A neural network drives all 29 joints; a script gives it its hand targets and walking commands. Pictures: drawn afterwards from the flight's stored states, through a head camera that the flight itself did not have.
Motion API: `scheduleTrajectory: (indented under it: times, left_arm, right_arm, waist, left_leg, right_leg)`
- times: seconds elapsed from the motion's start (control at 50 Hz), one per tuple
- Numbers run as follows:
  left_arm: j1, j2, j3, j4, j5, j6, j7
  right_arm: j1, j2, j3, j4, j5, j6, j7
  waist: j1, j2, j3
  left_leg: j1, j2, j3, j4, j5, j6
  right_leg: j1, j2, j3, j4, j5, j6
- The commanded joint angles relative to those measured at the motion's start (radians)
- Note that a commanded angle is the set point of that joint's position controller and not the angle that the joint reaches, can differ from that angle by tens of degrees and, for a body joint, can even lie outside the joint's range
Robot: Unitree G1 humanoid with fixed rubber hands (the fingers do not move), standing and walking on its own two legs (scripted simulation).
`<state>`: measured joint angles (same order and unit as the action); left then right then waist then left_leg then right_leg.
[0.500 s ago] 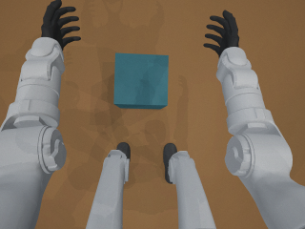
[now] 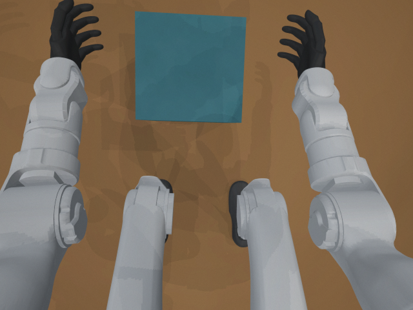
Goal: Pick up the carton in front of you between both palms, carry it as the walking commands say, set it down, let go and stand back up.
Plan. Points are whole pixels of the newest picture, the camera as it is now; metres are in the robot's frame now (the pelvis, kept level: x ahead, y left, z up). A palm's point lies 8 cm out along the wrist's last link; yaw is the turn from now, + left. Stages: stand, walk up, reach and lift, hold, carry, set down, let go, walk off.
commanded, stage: reach and lift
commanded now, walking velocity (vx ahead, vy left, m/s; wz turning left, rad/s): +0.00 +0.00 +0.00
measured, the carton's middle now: (190, 80) +0.50 +0.05 -0.36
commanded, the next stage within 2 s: none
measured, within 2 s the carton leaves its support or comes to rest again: leaves its support in 1.24 s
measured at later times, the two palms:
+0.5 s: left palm (107, 70) +0.50 +0.22 -0.30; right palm (276, 76) +0.51 -0.14 -0.30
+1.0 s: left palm (119, 69) +0.50 +0.20 -0.29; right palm (261, 73) +0.51 -0.11 -0.29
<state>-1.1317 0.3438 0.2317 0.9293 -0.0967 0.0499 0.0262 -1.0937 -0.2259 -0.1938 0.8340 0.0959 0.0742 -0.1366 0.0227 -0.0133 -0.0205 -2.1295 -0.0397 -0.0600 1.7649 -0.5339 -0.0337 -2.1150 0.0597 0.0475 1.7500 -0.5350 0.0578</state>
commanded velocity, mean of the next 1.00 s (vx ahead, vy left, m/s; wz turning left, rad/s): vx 0.00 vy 0.00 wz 0.00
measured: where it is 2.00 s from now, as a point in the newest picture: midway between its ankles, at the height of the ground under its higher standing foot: (200, 224)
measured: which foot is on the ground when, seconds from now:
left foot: down 0.00-1.00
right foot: down 0.00-1.00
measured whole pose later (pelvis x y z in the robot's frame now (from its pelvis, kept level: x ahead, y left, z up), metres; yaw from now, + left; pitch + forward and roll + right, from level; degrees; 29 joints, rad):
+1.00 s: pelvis -0.03 +0.00 -0.11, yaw +0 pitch +37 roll -1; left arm -1.51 0.36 0.05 1.22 -0.22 0.01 0.11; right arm -1.48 -0.24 -0.08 1.14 0.20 0.03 -0.19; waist 0.03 -0.02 0.37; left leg -2.27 -0.02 -0.04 2.17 -0.55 -0.03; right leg -2.26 0.07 0.04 2.16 -0.56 0.07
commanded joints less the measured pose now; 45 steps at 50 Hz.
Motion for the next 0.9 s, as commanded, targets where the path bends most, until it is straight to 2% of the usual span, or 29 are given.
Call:
scheduleTrajectory:
  times: [0.0, 0.1, 0.2, 0.3, 0.34, 0.36, 0.38, 0.48, 0.54, 0.64, 0.78, 0.88]
  left_arm:
    - [-0.284, 0.177, -0.018, -0.122, -0.042, -0.004, 0.006]
    - [-0.397, 0.197, -0.046, -0.019, -0.066, 0.021, 0.012]
    - [-0.486, 0.205, -0.075, 0.107, -0.073, 0.007, 0.018]
    - [-0.566, 0.227, -0.108, 0.172, -0.092, -0.026, 0.028]
    - [-0.596, 0.242, -0.127, 0.167, -0.109, -0.039, 0.035]
    - [-0.617, 0.247, -0.123, 0.143, -0.115, -0.044, 0.039]
    - [-0.625, 0.252, -0.128, 0.135, -0.123, -0.048, 0.042]
    - [-0.581, 0.227, -0.139, 0.144, -0.140, -0.059, 0.054]
    - [-0.543, 0.196, -0.155, 0.139, -0.152, -0.059, 0.057]
    - [-0.507, 0.160, -0.152, 0.169, -0.136, -0.056, 0.050]
    - [-0.557, 0.152, -0.157, 0.156, -0.130, -0.058, 0.053]
    - [-0.634, 0.052, -0.209, 0.169, -0.145, -0.055, 0.052]
  right_arm:
    - [-0.282, -0.112, 0.027, -0.136, 0.041, 0.003, -0.019]
    - [-0.393, -0.128, 0.031, -0.033, 0.060, 0.029, -0.030]
    - [-0.482, -0.152, 0.030, 0.098, 0.063, 0.012, -0.022]
    - [-0.558, -0.184, 0.047, 0.176, 0.086, -0.024, -0.011]
    - [-0.586, -0.199, 0.065, 0.174, 0.105, -0.038, -0.012]
    - [-0.601, -0.208, 0.079, 0.167, 0.113, -0.044, -0.013]
    - [-0.615, -0.210, 0.089, 0.159, 0.118, -0.048, -0.016]
    - [-0.608, -0.194, 0.134, 0.135, 0.149, -0.059, -0.011]
    - [-0.555, -0.181, 0.132, 0.145, 0.146, -0.060, -0.015]
    - [-0.504, -0.165, 0.090, 0.196, 0.107, -0.062, -0.015]
    - [-0.566, -0.141, 0.112, 0.186, 0.117, -0.066, -0.017]
    - [-0.639, -0.036, 0.164, 0.188, 0.137, -0.063, -0.015]
  waist:
    - [0.026, 0.008, -1.219]
    - [0.024, 0.011, -1.040]
    - [0.016, 0.021, -0.886]
    - [0.018, 0.033, -0.834]
    - [0.019, 0.035, -0.877]
    - [0.031, 0.030, -0.885]
    - [0.027, 0.009, -0.892]
    - [0.053, 0.006, -0.919]
    - [0.035, 0.004, -0.955]
    - [0.012, 0.021, -0.838]
    - [0.028, 0.013, -0.810]
    - [0.036, 0.001, -0.806]
  left_leg:
    - [0.624, -0.006, 0.111, -0.031, 0.472, -0.022]
    - [0.500, 0.017, 0.113, 0.035, 0.250, -0.016]
    - [0.440, 0.037, 0.092, 0.102, 0.165, -0.008]
    - [0.433, 0.046, 0.073, 0.173, 0.197, -0.007]
    - [0.464, 0.046, 0.072, 0.203, 0.240, -0.007]
    - [0.441, 0.041, 0.078, 0.211, 0.250, -0.009]
    - [0.441, 0.039, 0.075, 0.218, 0.265, -0.008]
    - [0.521, 0.030, 0.074, 0.264, 0.393, -0.005]
    - [0.551, 0.024, 0.076, 0.271, 0.428, -0.006]
    - [0.482, 0.022, 0.068, 0.259, 0.360, -0.010]
    - [0.427, 0.022, 0.073, 0.239, 0.292, -0.008]
    - [0.425, 0.012, 0.080, 0.229, 0.259, -0.003]
  right_leg:
    - [0.659, 0.027, -0.111, 0.003, 0.435, 0.011]
    - [0.555, 0.009, -0.112, 0.067, 0.227, 0.006]
    - [0.452, -0.006, -0.105, 0.135, 0.140, 0.001]
    - [0.412, -0.014, -0.097, 0.213, 0.167, -0.001]
    - [0.431, -0.015, -0.097, 0.244, 0.210, 0.001]
    - [0.450, -0.020, -0.093, 0.255, 0.218, -0.001]
    - [0.457, -0.018, -0.100, 0.268, 0.237, 0.003]
    - [0.452, -0.005, -0.110, 0.313, 0.321, 0.006]
    - [0.464, 0.002, -0.117, 0.317, 0.348, 0.004]
    - [0.375, 0.006, -0.110, 0.299, 0.288, 0.001]
    - [0.394, 0.006, -0.095, 0.283, 0.249, -0.004]
    - [0.429, 0.022, -0.093, 0.275, 0.228, -0.008]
